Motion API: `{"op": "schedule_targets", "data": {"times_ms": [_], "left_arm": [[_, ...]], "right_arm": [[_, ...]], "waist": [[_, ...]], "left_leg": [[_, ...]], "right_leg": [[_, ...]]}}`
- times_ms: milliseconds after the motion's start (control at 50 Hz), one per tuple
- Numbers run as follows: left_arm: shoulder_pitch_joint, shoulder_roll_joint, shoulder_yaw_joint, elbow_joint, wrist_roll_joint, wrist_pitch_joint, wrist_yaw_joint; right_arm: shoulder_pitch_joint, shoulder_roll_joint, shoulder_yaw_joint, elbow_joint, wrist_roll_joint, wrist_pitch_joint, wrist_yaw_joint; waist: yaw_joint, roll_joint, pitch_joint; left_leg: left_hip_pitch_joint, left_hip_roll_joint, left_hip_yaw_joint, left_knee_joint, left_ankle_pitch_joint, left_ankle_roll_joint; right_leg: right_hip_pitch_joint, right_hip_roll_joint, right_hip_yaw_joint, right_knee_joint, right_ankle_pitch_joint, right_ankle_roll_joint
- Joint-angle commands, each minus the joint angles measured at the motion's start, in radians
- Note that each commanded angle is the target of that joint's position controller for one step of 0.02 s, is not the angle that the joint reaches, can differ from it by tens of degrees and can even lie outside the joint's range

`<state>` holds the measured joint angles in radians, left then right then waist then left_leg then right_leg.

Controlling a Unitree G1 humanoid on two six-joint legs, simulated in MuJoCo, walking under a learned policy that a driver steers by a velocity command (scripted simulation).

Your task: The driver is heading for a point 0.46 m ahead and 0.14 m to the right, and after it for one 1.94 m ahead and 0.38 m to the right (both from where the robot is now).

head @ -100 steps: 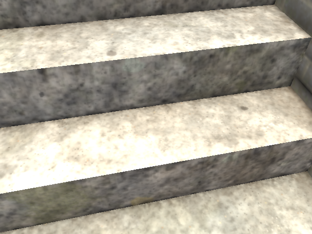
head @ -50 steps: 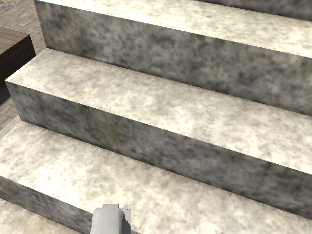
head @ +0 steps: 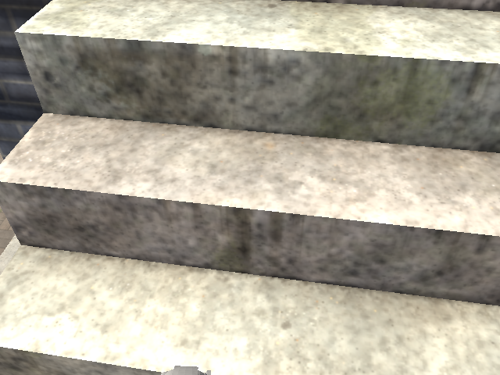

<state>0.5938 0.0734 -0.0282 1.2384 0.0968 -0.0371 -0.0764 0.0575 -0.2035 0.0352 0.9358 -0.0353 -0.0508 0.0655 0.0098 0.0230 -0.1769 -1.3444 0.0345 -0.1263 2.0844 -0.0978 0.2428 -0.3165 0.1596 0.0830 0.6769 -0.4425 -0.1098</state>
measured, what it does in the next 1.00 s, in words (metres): climbs, turning right: left foot 0.20 m higher, then right foot 0.20 m higher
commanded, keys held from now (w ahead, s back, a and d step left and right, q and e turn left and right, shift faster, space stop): w+e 1.00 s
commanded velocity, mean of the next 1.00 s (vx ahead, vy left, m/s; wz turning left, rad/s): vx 0.50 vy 0.00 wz -0.59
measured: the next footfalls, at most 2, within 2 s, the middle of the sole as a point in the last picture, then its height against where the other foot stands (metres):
left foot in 0.16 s outside the picture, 0.20 m higher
right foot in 0.68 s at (391, 356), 0.20 m higher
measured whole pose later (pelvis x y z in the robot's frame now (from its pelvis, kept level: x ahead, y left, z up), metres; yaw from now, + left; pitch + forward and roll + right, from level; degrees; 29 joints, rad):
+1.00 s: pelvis +0.46 -0.14 +0.41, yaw -34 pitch +7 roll +1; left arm 0.53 0.15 -0.02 1.18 0.10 -0.04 -0.07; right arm 0.08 -0.19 0.02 0.96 -0.05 -0.06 0.07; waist 0.01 -0.01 -0.16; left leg -1.35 0.02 -0.12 2.20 0.00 0.17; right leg -0.44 0.11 0.10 0.65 -0.32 -0.08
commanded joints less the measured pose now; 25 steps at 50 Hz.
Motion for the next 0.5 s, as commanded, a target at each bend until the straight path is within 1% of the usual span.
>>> {"op": "schedule_targets", "data": {"times_ms": [20, 40, 60, 80, 100, 120, 140, 160, 180, 200, 220, 240, 260, 280, 300, 320, 340, 360, 380, 400, 420, 440, 460, 480, 500], "left_arm": [[0.034, 0.078, -0.003, -0.019, 0.033, -0.043, 0.011], [0.090, 0.078, -0.004, 0.000, 0.040, -0.054, -0.002], [0.091, 0.085, 0.003, 0.006, 0.021, -0.069, -0.006], [0.023, 0.111, 0.016, -0.035, -0.035, -0.068, -0.025], [0.006, 0.111, 0.017, -0.020, -0.055, -0.062, -0.037], [-0.057, 0.172, 0.022, -0.091, -0.083, -0.098, -0.048], [-0.087, 0.219, 0.041, -0.102, -0.094, -0.122, -0.055], [-0.099, 0.278, 0.071, -0.102, -0.112, -0.124, -0.066], [-0.057, 0.230, 0.074, -0.089, -0.044, -0.128, -0.083], [-0.047, 0.137, 0.058, -0.119, 0.009, -0.112, -0.107], [-0.076, 0.079, 0.062, -0.036, 0.001, -0.071, -0.126], [-0.120, 0.136, 0.079, -0.026, -0.074, -0.053, -0.124], [-0.158, 0.127, 0.085, -0.034, -0.086, -0.048, -0.101], [-0.250, 0.115, 0.084, -0.081, -0.079, -0.053, -0.069], [-0.298, 0.097, 0.077, -0.122, -0.074, -0.052, -0.051], [-0.331, 0.036, 0.061, -0.179, -0.084, -0.029, -0.037], [-0.294, -0.002, 0.049, -0.187, -0.084, -0.010, -0.037], [-0.322, -0.010, 0.042, -0.218, -0.082, 0.001, -0.039], [-0.350, -0.021, 0.029, -0.242, -0.092, 0.005, -0.039], [-0.438, 0.005, 0.025, -0.269, -0.103, 0.004, -0.049], [-0.492, 0.008, 0.010, -0.304, -0.106, 0.008, -0.056], [-0.499, 0.016, 0.007, -0.318, -0.112, 0.011, -0.054], [-0.513, 0.025, -0.008, -0.330, -0.106, 0.013, -0.044], [-0.563, 0.034, -0.013, -0.361, -0.100, 0.014, -0.030], [-0.629, 0.048, -0.020, -0.403, -0.097, 0.017, -0.019]], "right_arm": [[-0.232, 0.005, 0.028, -0.138, -0.019, 0.002, -0.007], [-0.330, 0.001, 0.026, -0.199, -0.016, 0.017, -0.022], [-0.400, 0.001, 0.025, -0.243, -0.018, 0.036, -0.044], [-0.549, 0.025, 0.033, -0.319, -0.016, 0.071, -0.054], [-0.517, 0.064, 0.041, -0.328, 0.002, 0.109, -0.038], [-0.454, 0.064, 0.028, -0.335, -0.009, 0.102, -0.009], [-0.351, 0.005, 0.006, -0.307, 0.018, 0.104, -0.010], [-0.257, -0.067, -0.023, -0.282, 0.021, 0.099, -0.017], [0.014, -0.076, -0.037, -0.187, 0.024, 0.102, -0.026], [0.214, -0.116, -0.052, -0.117, 0.013, 0.102, -0.040], [0.319, -0.166, -0.066, -0.056, -0.039, 0.113, -0.042], [0.251, -0.186, -0.074, -0.066, -0.044, 0.083, -0.052], [0.173, -0.142, -0.072, -0.021, -0.028, 0.056, -0.045], [0.111, -0.022, -0.049, 0.036, -0.026, 0.038, -0.036], [0.053, 0.101, -0.013, 0.078, -0.007, 0.020, -0.033], [0.011, 0.163, 0.005, 0.089, 0.006, 0.007, -0.036], [-0.019, 0.181, 0.005, 0.086, 0.004, -0.008, -0.041], [-0.030, 0.169, -0.003, 0.089, -0.004, -0.024, -0.048], [-0.030, 0.149, -0.015, 0.088, -0.022, -0.033, -0.047], [0.002, 0.096, -0.028, 0.086, -0.048, -0.028, -0.039], [0.060, 0.069, -0.029, 0.119, -0.072, -0.022, -0.035], [0.117, 0.068, -0.024, 0.150, -0.088, -0.023, -0.030], [0.204, 0.078, -0.014, 0.192, -0.095, -0.017, -0.029], [0.276, 0.084, -0.005, 0.225, -0.100, -0.020, -0.021], [0.329, 0.073, 0.000, 0.248, -0.108, -0.026, -0.016]], "waist": [[0.020, -0.017, 0.125], [0.045, -0.041, 0.098], [0.041, -0.077, 0.106], [0.034, -0.096, 0.143], [-0.012, -0.162, 0.112], [-0.075, -0.283, 0.119], [-0.117, -0.225, 0.033], [-0.145, -0.239, -0.036], [-0.179, -0.071, -0.291], [-0.203, 0.110, -0.351], [-0.249, 0.341, -0.189], [-0.230, 0.213, 0.029], [-0.144, 0.112, 0.128], [-0.088, -0.070, 0.134], [-0.036, -0.122, 0.102], [0.006, -0.099, 0.085], [0.046, -0.062, 0.067], [0.072, -0.071, 0.078], [0.078, -0.058, 0.098], [0.047, -0.016, 0.087], [0.030, 0.012, 0.096], [0.030, 0.016, 0.118], [0.010, 0.022, 0.117], [0.000, -0.020, 0.137], [-0.014, -0.017, 0.131]], "left_leg": [[-0.133, 0.005, 0.116, 0.021, -0.090, -0.017], [-0.108, 0.017, 0.124, -0.123, -0.082, -0.030], [-0.114, 0.042, 0.139, -0.249, -0.111, -0.051], [0.089, 0.048, 0.224, -0.500, -0.299, -0.085], [0.411, -0.001, 0.291, -0.555, -0.287, -0.080], [0.627, -0.061, 0.367, -0.560, -0.248, -0.149], [0.667, -0.125, 0.352, -0.662, -0.235, -0.159], [0.715, -0.170, 0.292, -0.873, -0.283, -0.135], [1.073, -0.067, 0.060, -0.933, -0.055, -0.018], [1.316, 0.085, -0.300, -1.267, -0.274, 0.089], [1.240, 0.267, -0.730, -1.633, -0.616, 0.186], [0.982, 0.292, -0.816, -1.726, -1.009, 0.132], [0.844, 0.300, -0.677, -1.673, -0.945, 0.106], [0.814, 0.298, -0.493, -1.626, -0.810, 0.087], [0.820, 0.283, -0.325, -1.605, -0.647, 0.031], [0.836, 0.248, -0.182, -1.672, -0.405, -0.027], [0.850, 0.233, -0.055, -1.695, -0.276, -0.053], [0.849, 0.203, 0.092, -1.715, -0.193, -0.074], [0.833, 0.172, 0.211, -1.753, -0.147, -0.092], [0.850, 0.191, 0.242, -1.831, -0.163, -0.066], [0.896, 0.220, 0.217, -1.877, -0.211, -0.044], [0.949, 0.230, 0.218, -1.890, -0.221, -0.054], [1.072, 0.266, 0.173, -1.885, -0.207, -0.038], [1.163, 0.274, 0.188, -1.887, -0.203, -0.045], [1.229, 0.268, 0.211, -1.903, -0.199, -0.048]], "right_leg": [[-0.019, -0.200, 0.308, -0.284, 0.234, -0.123], [0.001, -0.202, 0.326, -0.291, 0.327, -0.110], [0.038, -0.238, 0.344, -0.309, 0.458, -0.119], [-0.117, -0.294, 0.356, -0.537, 0.575, -0.152], [-0.329, -0.274, 0.268, -0.576, 0.814, -0.182], [-0.350, -0.353, 0.322, -0.516, 1.490, -0.245], [-0.161, -0.393, 0.301, -0.416, 1.993, -0.233], [0.014, -0.364, 0.253, -0.267, 2.227, -0.185], [-0.045, -0.348, 0.236, 0.016, 2.233, -0.131], [-0.287, -0.228, 0.250, 0.260, 1.791, -0.138], [-0.519, -0.055, 0.220, 0.814, 0.619, -0.082], [-0.681, -0.097, 0.204, 1.226, 0.585, -0.078], [-0.731, -0.125, 0.175, 1.322, 0.584, -0.092], [-0.778, -0.125, 0.163, 1.370, 0.521, -0.138], [-0.801, -0.149, 0.178, 1.361, 0.492, -0.172], [-0.816, -0.156, 0.184, 1.374, 0.476, -0.213], [-0.837, -0.180, 0.154, 1.398, 0.484, -0.212], [-0.856, -0.193, 0.107, 1.372, 0.419, -0.194], [-0.859, -0.190, 0.073, 1.339, 0.371, -0.183], [-0.864, -0.199, -0.005, 1.414, 0.310, -0.178], [-0.958, -0.205, -0.016, 1.546, 0.275, -0.195], [-1.047, -0.200, 0.013, 1.643, 0.278, -0.219], [-1.198, -0.188, 0.054, 1.752, 0.252, -0.243], [-1.302, -0.195, 0.088, 1.708, 0.273, -0.269], [-1.346, -0.208, 0.066, 1.631, 0.273, -0.281]]}}
Keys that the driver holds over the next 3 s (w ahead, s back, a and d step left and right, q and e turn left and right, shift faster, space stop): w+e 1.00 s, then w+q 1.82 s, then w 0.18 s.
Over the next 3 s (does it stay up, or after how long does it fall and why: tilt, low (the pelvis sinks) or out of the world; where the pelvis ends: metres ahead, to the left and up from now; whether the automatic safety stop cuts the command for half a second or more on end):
stays up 1.38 -0.46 1.01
